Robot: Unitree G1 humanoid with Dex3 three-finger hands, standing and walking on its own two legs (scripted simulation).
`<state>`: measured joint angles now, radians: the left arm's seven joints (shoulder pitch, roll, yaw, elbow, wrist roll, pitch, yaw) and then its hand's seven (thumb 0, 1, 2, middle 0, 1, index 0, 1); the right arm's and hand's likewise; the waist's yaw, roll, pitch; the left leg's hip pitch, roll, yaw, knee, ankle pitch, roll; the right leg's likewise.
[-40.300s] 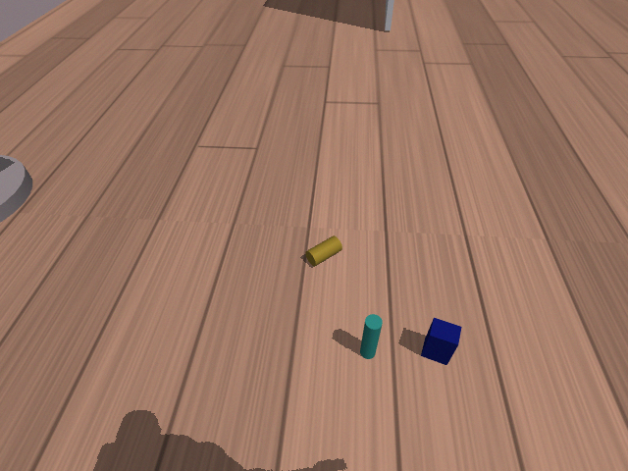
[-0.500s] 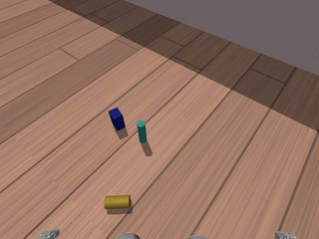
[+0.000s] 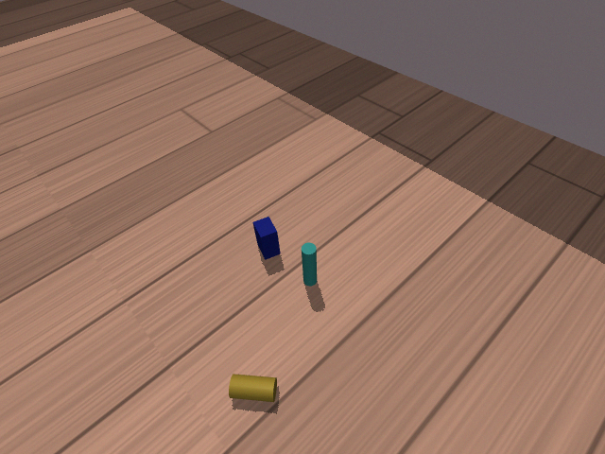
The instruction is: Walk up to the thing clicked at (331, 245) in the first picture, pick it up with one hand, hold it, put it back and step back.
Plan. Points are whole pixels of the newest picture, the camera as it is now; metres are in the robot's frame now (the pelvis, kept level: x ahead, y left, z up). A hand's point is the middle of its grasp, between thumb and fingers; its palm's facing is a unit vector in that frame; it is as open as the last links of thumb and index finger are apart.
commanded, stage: walk up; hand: left
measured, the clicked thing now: (253, 387) +0.44 +0.22 -0.73
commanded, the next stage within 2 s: none
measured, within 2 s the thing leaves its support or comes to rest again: neither
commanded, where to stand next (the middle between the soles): +0.06 +0.00 m, yaw -4 degrees
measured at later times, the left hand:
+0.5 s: hand out of the picture +0.14 +0.26 -0.16, palm faces -0.09 -0.92 -0.37, open 7.4 cm
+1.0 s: hand out of the picture +0.12 +0.26 -0.15, palm faces -0.08 -0.94 -0.33, open 7.4 cm
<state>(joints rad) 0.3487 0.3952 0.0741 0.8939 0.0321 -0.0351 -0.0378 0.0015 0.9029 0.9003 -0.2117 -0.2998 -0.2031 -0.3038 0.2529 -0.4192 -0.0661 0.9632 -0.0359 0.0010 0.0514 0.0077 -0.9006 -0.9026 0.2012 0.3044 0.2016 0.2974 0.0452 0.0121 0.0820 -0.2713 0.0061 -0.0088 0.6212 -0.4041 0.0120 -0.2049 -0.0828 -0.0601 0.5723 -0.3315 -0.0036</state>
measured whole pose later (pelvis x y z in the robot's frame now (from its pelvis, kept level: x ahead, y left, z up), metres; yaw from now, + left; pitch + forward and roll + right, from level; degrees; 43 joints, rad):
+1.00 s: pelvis +0.01 +0.01 +0.01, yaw -4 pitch -2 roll +1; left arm 0.08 0.35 0.02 1.11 0.00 0.01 -0.03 0.00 0.91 0.90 -0.21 -0.30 -0.20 -0.30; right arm 0.12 -0.37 -0.02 1.12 -0.01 0.00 0.01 0.00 -0.90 -0.90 0.20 0.30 0.20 0.30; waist 0.00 -0.01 0.08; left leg -0.15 0.01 0.05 0.45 -0.26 -0.01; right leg -0.27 -0.02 0.04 0.45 -0.13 0.02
